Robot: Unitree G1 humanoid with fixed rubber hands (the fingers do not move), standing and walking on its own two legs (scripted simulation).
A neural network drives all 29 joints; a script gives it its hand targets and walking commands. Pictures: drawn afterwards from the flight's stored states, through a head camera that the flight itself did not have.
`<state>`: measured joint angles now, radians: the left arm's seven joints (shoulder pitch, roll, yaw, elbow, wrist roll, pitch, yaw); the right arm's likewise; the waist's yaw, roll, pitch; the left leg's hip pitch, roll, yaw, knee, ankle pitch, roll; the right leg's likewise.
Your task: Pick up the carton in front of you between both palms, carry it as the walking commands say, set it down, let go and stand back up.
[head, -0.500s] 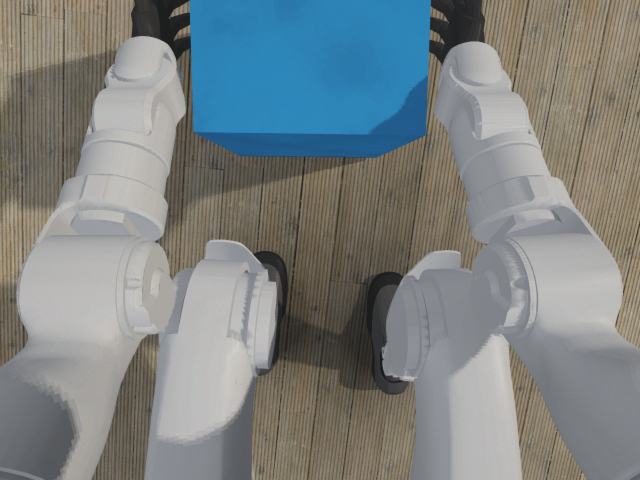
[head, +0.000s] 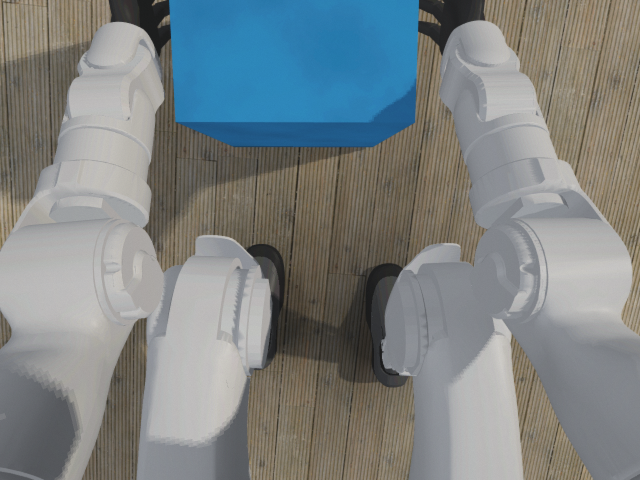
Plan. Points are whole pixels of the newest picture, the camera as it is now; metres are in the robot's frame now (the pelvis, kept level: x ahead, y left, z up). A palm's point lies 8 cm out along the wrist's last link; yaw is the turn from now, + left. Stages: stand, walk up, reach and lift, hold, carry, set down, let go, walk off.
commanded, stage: set down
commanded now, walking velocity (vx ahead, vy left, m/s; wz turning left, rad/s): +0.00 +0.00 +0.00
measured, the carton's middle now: (300, 49) +0.53 +0.06 -0.23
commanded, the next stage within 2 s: let go in 1.44 s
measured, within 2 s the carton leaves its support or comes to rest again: neither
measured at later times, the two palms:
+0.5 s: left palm (100, 30) +0.52 +0.24 -0.15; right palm (504, 23) +0.54 -0.14 -0.15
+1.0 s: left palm out of the picture +0.51 +0.25 +0.02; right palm out of the picture +0.55 -0.14 +0.02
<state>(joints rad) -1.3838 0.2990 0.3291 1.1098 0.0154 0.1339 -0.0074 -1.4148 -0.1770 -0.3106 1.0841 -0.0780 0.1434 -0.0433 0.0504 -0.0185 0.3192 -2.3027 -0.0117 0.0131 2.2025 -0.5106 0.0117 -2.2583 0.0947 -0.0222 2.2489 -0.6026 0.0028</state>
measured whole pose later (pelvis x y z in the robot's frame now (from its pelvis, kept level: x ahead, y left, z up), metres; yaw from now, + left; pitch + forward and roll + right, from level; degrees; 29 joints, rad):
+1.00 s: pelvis +0.02 +0.00 +0.13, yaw +0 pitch +46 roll -2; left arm -1.10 0.31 0.25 0.86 -0.10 0.12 0.04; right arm -1.14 -0.26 -0.20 0.86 0.07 0.14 -0.10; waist 0.05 -0.01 -0.01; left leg -2.08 -0.04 -0.01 1.76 -0.47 0.01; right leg -2.03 0.07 0.00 1.79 -0.56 0.01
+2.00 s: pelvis +0.12 +0.01 +0.38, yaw +2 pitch +26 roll +0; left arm -0.17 0.20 0.13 0.58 0.00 0.00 -0.06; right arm -0.20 -0.18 -0.13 0.60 -0.03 0.01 0.01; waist 0.03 0.00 -0.09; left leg -0.89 -0.04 -0.03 0.71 -0.28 0.02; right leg -0.85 0.04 0.05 0.72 -0.33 0.00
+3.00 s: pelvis +0.14 +0.01 +0.41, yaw +2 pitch +0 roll +0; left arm 0.21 0.34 0.05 0.66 0.04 0.03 0.02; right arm 0.18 -0.32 -0.05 0.72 -0.04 0.01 -0.02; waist 0.01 -0.02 0.00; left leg -0.21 -0.04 -0.04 0.50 -0.28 0.02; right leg -0.16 0.04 0.05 0.48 -0.32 -0.02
